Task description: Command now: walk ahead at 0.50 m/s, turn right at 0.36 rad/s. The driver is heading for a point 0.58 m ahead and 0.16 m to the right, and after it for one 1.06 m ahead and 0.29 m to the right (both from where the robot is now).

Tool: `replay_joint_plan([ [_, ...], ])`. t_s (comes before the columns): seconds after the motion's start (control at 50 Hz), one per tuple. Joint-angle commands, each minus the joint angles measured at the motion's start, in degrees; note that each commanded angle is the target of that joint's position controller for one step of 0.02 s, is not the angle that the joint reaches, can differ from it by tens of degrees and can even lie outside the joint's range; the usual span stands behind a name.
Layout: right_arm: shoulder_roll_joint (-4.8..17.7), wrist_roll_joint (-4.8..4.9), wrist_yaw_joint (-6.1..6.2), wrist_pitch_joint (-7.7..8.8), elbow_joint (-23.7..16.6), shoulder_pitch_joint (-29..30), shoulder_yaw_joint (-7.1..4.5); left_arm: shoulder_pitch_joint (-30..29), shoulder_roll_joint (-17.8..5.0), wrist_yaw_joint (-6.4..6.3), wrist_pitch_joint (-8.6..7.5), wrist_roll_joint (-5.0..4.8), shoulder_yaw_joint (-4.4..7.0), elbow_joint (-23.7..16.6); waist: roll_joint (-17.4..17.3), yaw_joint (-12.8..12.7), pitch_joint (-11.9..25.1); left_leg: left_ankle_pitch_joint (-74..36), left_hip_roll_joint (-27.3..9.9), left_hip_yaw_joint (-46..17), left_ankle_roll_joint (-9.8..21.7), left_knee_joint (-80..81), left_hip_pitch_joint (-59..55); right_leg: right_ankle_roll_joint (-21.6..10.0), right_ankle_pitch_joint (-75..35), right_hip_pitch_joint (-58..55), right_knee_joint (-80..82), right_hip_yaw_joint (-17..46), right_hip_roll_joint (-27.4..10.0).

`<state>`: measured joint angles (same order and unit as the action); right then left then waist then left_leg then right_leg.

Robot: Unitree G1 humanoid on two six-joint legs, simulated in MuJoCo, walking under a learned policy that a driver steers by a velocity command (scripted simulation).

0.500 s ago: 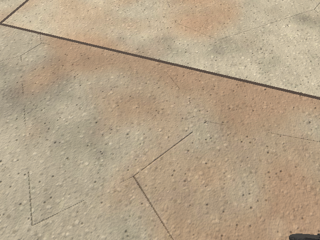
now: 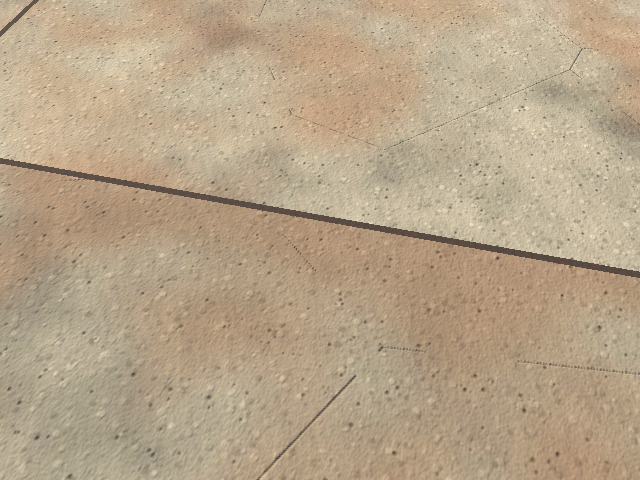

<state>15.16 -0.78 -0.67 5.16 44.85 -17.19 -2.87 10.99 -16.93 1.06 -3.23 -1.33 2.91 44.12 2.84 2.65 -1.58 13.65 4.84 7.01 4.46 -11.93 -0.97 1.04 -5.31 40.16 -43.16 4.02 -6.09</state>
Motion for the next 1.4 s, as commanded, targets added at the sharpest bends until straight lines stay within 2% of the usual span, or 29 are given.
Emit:
replay_joint_plan([
  [0.02,9.3,0.46,0.68,0.32,-1.7,-0.2,-2.35,-7.0,-1.8,1.16,-0.99,-0.01,-0.13,-5.9,-4.3,2.0,-3.7,-22.5,-17.1,-2.1,4.8,4.8,1.5,-1.2,-3.1,-0.5,6.0,-2.1,0.8],
  [0.12,11.5,1.14,1.74,-2.41,-0.6,-0.8,-3.06,-8.8,-3.0,3.17,-0.78,0.20,0.32,-9.6,-6.2,0.4,-1.5,-47.5,-19.9,0.5,3.4,-5.8,-8.6,-5.0,10.3,-1.4,9.0,-7.7,4.8],
  [0.18,12.7,1.35,2.96,-3.45,-1.5,1.3,-3.14,7.8,-9.2,2.25,-0.10,0.18,3.70,-7.1,-6.9,-9.6,8.9,-59.2,-17.1,3.4,0.1,-31.1,-1.2,-10.1,11.4,-26.9,12.6,-9.0,10.2],
  [0.2,9.6,-0.01,3.00,-2.59,-2.7,-0.7,-1.85,15.2,-14.2,0.95,0.60,0.08,5.15,-6.0,1.7,-11.4,15.2,-33.6,-13.3,3.6,-2.1,-49.4,13.6,-14.2,7.9,-44.8,12.9,6.8,-0.1],
  [0.22,3.5,-0.46,1.58,-0.69,-4.9,-5.0,0.19,12.4,-16.3,0.89,0.13,-0.20,5.25,-7.5,13.1,-5.4,21.5,18.1,0.6,-4.7,-5.8,-69.6,38.1,-26.9,15.4,-62.9,20.2,40.5,-13.2],
  [0.24,9.4,1.25,0.25,1.59,-5.2,0.5,-0.95,13.4,-11.5,0.96,-0.08,0.07,4.00,-7.8,4.7,-9.9,22.8,17.3,-3.0,-15.0,-4.3,-71.6,44.2,-24.8,20.1,-63.8,24.4,40.5,-12.5],
  [0.26,10.3,3.12,-0.32,2.65,-7.3,5.4,-1.05,11.4,-9.3,0.77,-0.36,0.44,3.39,-7.9,1.6,-9.5,14.5,12.9,-5.6,-14.2,-3.1,-68.3,46.3,-21.9,18.6,-57.0,25.2,31.4,-10.4],
  [0.3,9.5,0.91,0.29,2.77,-7.1,6.8,-1.19,4.8,-6.8,0.66,-0.71,0.43,2.60,-8.8,-5.1,-4.6,5.4,7.4,-9.7,-12.9,-3.7,-56.6,42.0,-18.9,6.4,-41.5,26.8,20.7,-5.7],
  [0.38,7.5,-0.21,0.62,0.50,-7.0,4.3,-0.91,2.7,-7.8,-0.43,-0.80,0.82,2.72,-9.5,-1.6,-1.4,2.8,3.4,-10.3,-10.7,-8.0,-47.2,35.6,-19.3,-3.6,-28.8,30.2,14.2,-2.4],
  [0.48,4.8,0.17,0.41,0.58,-9.4,15.0,0.38,6.0,-9.8,-1.77,0.28,0.17,3.40,-7.9,1.3,-5.8,1.8,-15.9,-6.2,-9.0,-9.8,-25.0,29.1,-14.3,4.3,-23.1,28.7,9.3,2.6],
  [0.58,8.3,1.33,-0.44,1.71,-10.2,17.0,-1.06,8.6,-9.3,-2.05,0.99,-0.26,3.46,-6.6,3.5,-5.6,2.5,-13.8,-5.1,-12.3,-7.4,-17.0,25.9,-12.0,12.0,-30.0,22.4,18.0,-0.9],
  [0.64,11.1,0.77,0.06,2.56,-8.0,6.5,-2.90,7.2,-6.1,-1.87,1.10,0.30,2.53,-7.3,3.7,0.4,6.9,-9.7,-7.5,-12.6,-2.8,-13.9,10.2,-8.5,10.8,-28.1,10.7,17.6,2.3],
  [0.66,14.2,0.03,0.57,2.57,-7.4,-1.6,-3.70,8.7,-2.2,-1.70,0.96,1.32,1.13,-8.1,-4.1,3.0,14.9,-4.7,-17.7,-22.9,0.6,-13.9,-3.8,-6.2,21.3,-21.5,-5.7,12.0,6.5],
  [0.68,18.0,-0.46,0.03,1.70,-5.3,-4.8,-4.67,15.6,-0.7,-1.64,0.47,-0.70,0.46,-10.3,-24.4,-0.9,19.2,12.3,-28.4,-50.8,9.1,-6.5,-16.9,-3.4,40.8,-2.1,-22.5,5.9,12.3],
  [0.7,12.3,0.68,-0.25,1.54,-6.6,-2.6,-3.48,14.6,-6.9,-1.90,0.63,-1.15,1.60,-8.2,-16.2,0.5,14.0,23.8,-28.0,-52.2,8.0,-4.1,-13.7,-2.5,37.3,3.8,-29.5,7.5,7.7],
  [0.72,9.5,0.94,0.04,1.18,-7.0,-0.5,-2.72,8.9,-9.4,-1.87,0.97,-0.66,2.42,-8.9,-11.2,1.8,7.7,20.0,-25.8,-42.7,5.8,-4.0,-7.7,-2.1,32.1,5.2,-31.0,5.8,6.1],
  [0.74,8.5,0.43,0.11,0.89,-7.2,1.8,-2.23,6.5,-8.8,-1.96,1.23,-0.05,2.45,-9.2,-7.3,1.0,4.7,11.3,-23.4,-35.3,4.7,-3.6,-1.9,-1.7,28.1,3.2,-30.1,4.4,4.2],
  [0.8,6.3,0.08,0.54,1.01,-5.8,3.8,-1.61,5.4,-6.0,-1.17,1.64,-0.37,2.49,-10.0,-9.9,-1.0,1.4,-1.3,-19.0,-22.6,4.4,-0.1,6.1,-1.2,23.0,-1.0,-25.2,3.1,0.7],
  [0.98,10.1,0.67,0.84,0.61,-1.6,2.0,-2.71,-4.3,-1.8,0.41,1.45,0.10,1.01,-12.9,-6.3,1.1,-1.3,-17.2,-18.5,-5.2,5.1,3.1,4.1,-0.4,6.1,0.0,-3.8,-1.0,0.2],
  [1.08,12.2,2.86,0.11,-0.89,2.7,-3.6,-2.80,-12.0,-1.1,1.67,0.17,0.24,0.30,-15.7,-6.0,2.0,-4.5,-21.9,-20.8,-6.3,5.9,2.1,-0.5,-3.1,10.2,-3.7,8.4,-4.6,2.6],
  [1.12,13.6,3.26,0.21,-1.56,3.5,-3.3,-3.04,-10.0,-3.3,1.81,-0.28,0.52,1.19,-15.4,-7.5,-0.7,-2.5,-34.0,-21.4,-6.9,4.9,-2.8,-2.9,-4.7,13.9,-9.4,12.0,-5.6,4.6],
  [1.16,13.2,3.25,0.50,-1.79,4.0,-2.3,-2.49,4.4,-7.9,1.00,-0.35,0.98,3.73,-11.0,-7.5,-9.2,6.9,-43.6,-17.5,-3.9,1.9,-19.4,3.1,-7.4,8.6,-32.7,15.7,-7.1,6.9],
  [1.18,9.5,1.56,0.48,-1.30,2.5,-2.2,-0.94,14.7,-12.4,-0.12,0.13,1.77,5.11,-9.1,-2.1,-13.0,15.9,-24.6,-14.2,-2.8,-0.6,-37.0,16.8,-10.7,4.8,-52.0,12.2,4.2,-4.1],
  [1.2,2.5,1.28,-0.01,-0.40,1.4,-9.1,1.16,14.5,-15.9,-0.44,0.24,2.39,5.14,-9.3,11.9,-7.8,24.8,19.2,-4.5,-6.8,-3.8,-55.6,35.4,-18.9,14.1,-65.5,18.3,30.5,-18.6],
  [1.22,9.4,3.03,-0.14,0.17,2.5,-4.8,-0.66,14.2,-10.4,-0.35,-0.01,2.35,3.92,-9.7,5.4,-10.9,23.4,20.1,-6.1,-14.3,-3.6,-61.6,39.5,-17.7,18.4,-61.2,22.5,32.2,-17.8],
  [1.24,10.7,4.09,-0.22,0.28,0.5,-0.5,-1.40,11.1,-8.4,-0.31,-0.33,1.83,3.07,-8.8,5.3,-9.7,13.6,15.5,-8.4,-13.0,-3.3,-62.1,43.5,-15.4,16.4,-54.4,23.8,22.5,-15.7],
  [1.28,9.1,2.69,0.30,-0.27,0.6,1.5,-1.54,4.9,-4.8,0.09,-1.11,1.46,2.15,-7.9,2.9,-5.7,5.9,7.0,-12.0,-11.9,-3.9,-57.3,40.5,-13.2,11.1,-41.4,27.8,11.5,-11.0],
  [1.32,6.8,2.86,0.46,-2.00,1.8,-1.8,-1.51,1.8,-3.0,0.19,-2.37,1.96,2.02,-7.2,3.5,-2.7,4.2,2.5,-13.3,-12.3,-4.6,-55.9,34.7,-12.8,9.1,-34.6,32.4,5.7,-9.4],
  [1.4,4.7,2.52,0.69,-3.71,0.4,1.6,-1.42,1.2,-4.0,-0.59,-3.62,2.37,2.73,-4.4,1.0,-1.6,-0.4,-3.9,-13.6,-13.5,-5.8,-49.8,38.6,-12.6,3.7,-32.0,36.2,-2.8,-9.3],
])
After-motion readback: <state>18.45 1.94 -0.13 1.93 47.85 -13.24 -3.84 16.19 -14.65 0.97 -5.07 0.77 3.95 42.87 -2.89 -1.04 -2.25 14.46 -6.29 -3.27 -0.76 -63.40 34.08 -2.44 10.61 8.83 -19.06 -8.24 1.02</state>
